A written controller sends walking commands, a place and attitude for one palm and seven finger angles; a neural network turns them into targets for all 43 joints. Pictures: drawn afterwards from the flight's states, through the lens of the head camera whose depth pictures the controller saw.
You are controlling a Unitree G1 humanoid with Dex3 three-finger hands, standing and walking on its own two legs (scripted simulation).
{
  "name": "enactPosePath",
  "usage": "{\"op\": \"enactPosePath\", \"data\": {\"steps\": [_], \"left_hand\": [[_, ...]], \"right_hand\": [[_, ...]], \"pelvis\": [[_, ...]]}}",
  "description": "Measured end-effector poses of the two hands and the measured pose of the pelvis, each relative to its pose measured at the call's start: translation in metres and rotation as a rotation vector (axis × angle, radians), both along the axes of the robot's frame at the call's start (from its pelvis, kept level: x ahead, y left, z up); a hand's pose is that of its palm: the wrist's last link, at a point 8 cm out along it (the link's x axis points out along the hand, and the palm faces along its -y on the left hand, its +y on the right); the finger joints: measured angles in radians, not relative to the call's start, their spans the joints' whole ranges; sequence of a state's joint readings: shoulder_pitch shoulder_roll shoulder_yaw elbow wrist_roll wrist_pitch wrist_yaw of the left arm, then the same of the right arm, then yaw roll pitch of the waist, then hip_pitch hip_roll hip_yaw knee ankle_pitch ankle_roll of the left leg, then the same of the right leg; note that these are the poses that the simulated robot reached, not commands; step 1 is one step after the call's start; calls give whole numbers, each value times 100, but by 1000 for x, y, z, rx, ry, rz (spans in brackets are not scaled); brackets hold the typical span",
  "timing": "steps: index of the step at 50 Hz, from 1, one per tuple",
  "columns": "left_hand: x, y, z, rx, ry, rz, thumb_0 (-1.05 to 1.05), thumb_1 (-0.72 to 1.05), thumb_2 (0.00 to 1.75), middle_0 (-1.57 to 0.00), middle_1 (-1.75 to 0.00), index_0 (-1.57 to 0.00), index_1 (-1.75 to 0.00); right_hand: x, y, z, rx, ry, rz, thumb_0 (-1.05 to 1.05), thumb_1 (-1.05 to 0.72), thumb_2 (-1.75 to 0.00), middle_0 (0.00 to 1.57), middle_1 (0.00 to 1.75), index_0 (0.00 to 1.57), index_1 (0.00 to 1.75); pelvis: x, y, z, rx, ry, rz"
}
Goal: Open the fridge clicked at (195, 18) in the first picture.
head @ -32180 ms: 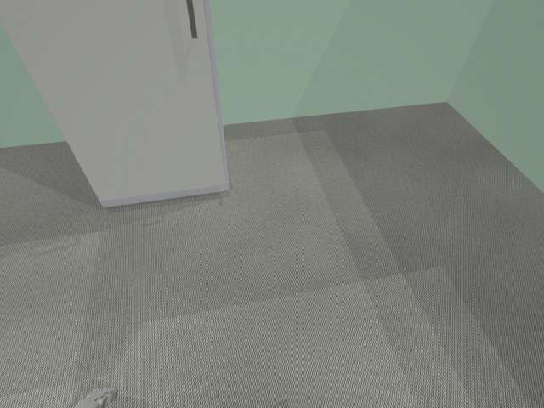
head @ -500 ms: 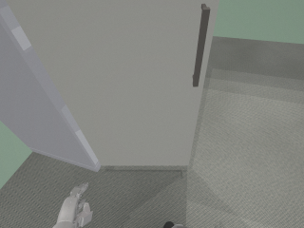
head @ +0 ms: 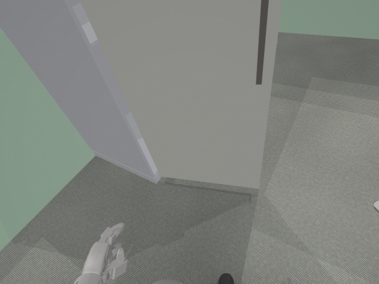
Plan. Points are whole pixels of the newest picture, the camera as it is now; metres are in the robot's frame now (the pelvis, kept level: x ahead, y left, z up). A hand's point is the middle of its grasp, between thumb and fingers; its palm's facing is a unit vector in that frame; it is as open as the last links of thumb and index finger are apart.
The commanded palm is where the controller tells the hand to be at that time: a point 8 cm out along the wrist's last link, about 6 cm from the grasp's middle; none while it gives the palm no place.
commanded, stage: stop stepping back and stand still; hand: right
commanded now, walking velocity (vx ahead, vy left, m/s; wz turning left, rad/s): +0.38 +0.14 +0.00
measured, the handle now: (261, 40) +0.71 -0.16 +0.16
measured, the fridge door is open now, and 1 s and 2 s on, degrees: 73 73 73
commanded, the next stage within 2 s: let the arm hang, fingers relaxed in 1.44 s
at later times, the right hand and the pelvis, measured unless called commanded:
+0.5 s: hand out of the picture +0.05 -0.32 +0.20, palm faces +0.35 +0.82 -0.46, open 7.5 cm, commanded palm +0.00 -0.38 +0.17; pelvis -0.14 -0.08 -0.01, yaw -1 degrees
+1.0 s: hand out of the picture +0.07 -0.37 +0.19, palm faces +0.47 +0.72 -0.51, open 7.5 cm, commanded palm -0.01 -0.42 +0.17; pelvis -0.12 -0.11 -0.02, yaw -4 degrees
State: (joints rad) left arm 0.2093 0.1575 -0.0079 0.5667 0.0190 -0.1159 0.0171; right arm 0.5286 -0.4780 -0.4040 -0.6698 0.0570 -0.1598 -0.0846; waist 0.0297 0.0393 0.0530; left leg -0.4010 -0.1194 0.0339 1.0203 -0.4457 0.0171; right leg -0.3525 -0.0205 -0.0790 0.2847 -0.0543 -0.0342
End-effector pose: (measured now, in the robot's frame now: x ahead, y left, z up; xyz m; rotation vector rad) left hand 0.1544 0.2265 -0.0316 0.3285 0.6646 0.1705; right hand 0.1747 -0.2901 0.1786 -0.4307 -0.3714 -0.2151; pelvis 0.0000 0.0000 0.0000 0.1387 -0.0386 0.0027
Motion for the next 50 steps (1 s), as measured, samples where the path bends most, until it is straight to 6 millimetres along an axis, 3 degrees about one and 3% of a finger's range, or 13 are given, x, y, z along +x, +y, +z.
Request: {"op": "enactPosePath", "data": {"steps": [4,7,10,14,18,21,24,28,31,34,41,44,50], "left_hand": [[-42,-3,-4,18,46,27,2,90,89,-21,-30,-20,-30],[-63,0,-34,30,49,19,1,90,90,-21,-30,-20,-30],[-90,-15,-53,35,109,42,2,90,90,-20,-30,-20,-30],[-115,-49,-67,30,73,41,2,91,90,-20,-30,-20,-30],[-147,-93,-68,-85,50,56,2,91,89,-20,-30,-20,-30],[-175,-119,-60,-163,97,33,2,91,89,-20,-30,-20,-30],[-190,-126,-56,-192,158,13,1,91,89,-21,-30,-20,-30],[-183,-109,-66,-164,177,-8,0,90,89,-21,-30,-21,-30],[-169,-89,-83,-119,193,-16,1,90,89,-21,-30,-21,-30],[-157,-76,-77,-80,183,1,1,91,89,-21,-30,-20,-30],[-117,-78,-53,46,46,-25,2,91,90,-20,-30,-20,-30],[-102,-94,-45,19,-10,-23,2,91,90,-20,-30,-20,-30],[-93,-132,-49,-140,-29,-86,1,91,90,-20,-30,-20,-30]], "right_hand": [[-59,-22,24,-119,12,-58,2,-89,-90,21,30,21,30],[-103,-42,18,-215,-65,-143,1,-89,-90,21,30,21,30],[-114,-75,9,-84,-183,-211,1,-89,-90,21,30,21,30],[-109,-111,-19,143,-242,-281,1,-89,-90,21,30,21,30],[-110,-103,-24,98,-145,-185,2,-90,-90,20,30,20,30],[-130,-84,0,-14,-117,-71,2,-90,-90,20,30,20,30],[-154,-73,26,-113,-106,-23,2,-89,-90,21,30,20,30],[-178,-84,39,-257,-39,-132,1,-89,-90,21,30,21,30],[-191,-106,25,-237,14,-266,1,-89,-90,21,30,21,30],[-199,-128,5,-113,57,-385,1,-89,-90,21,30,21,30],[-172,-130,-42,141,27,-364,2,-89,-90,20,30,20,30],[-155,-124,-31,84,-23,-278,2,-89,-90,20,30,20,30],[-148,-117,26,-197,-51,-213,2,-89,-90,21,30,21,30]], "pelvis": [[-25,-15,5,-4,27,-39],[-52,-28,-27,-105,46,40],[-71,-45,-35,-65,15,25],[-93,-74,-49,-58,5,-37],[-123,-83,-40,-97,-37,-1],[-134,-81,-23,-85,-22,-6],[-138,-80,-9,-61,7,-9],[-139,-78,-11,-82,52,-44],[-146,-82,-21,-99,50,-51],[-142,-89,-16,-119,39,-49],[-128,-110,-27,-116,9,-96],[-130,-111,-29,-145,-6,-77],[-124,-105,-19,-135,19,-82]]}}
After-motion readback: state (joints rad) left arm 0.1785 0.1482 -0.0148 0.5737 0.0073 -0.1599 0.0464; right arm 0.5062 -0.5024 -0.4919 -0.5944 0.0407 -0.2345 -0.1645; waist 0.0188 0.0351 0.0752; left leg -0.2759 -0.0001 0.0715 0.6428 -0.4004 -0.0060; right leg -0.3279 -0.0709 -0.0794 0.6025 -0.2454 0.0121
